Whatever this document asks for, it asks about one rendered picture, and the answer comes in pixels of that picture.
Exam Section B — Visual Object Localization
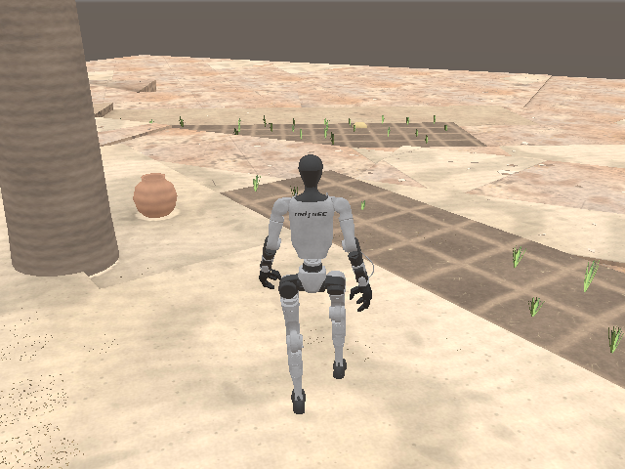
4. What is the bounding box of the left robot upper arm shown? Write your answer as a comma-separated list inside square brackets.
[266, 197, 291, 250]

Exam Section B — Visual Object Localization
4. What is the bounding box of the left robot thigh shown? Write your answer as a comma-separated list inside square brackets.
[278, 274, 304, 353]

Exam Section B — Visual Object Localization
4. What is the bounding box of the robot right forearm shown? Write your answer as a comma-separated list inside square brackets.
[348, 237, 369, 286]

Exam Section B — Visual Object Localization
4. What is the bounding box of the robot torso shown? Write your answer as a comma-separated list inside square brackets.
[289, 192, 335, 293]

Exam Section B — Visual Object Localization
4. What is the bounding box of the robot right hand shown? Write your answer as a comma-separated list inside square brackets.
[350, 283, 372, 312]

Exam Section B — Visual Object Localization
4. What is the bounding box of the right robot upper arm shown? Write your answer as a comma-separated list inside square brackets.
[331, 196, 357, 253]

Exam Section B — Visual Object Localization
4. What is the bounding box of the robot left hand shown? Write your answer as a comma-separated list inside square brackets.
[259, 269, 281, 289]

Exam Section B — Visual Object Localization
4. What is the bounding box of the robot left forearm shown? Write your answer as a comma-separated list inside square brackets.
[260, 236, 276, 273]

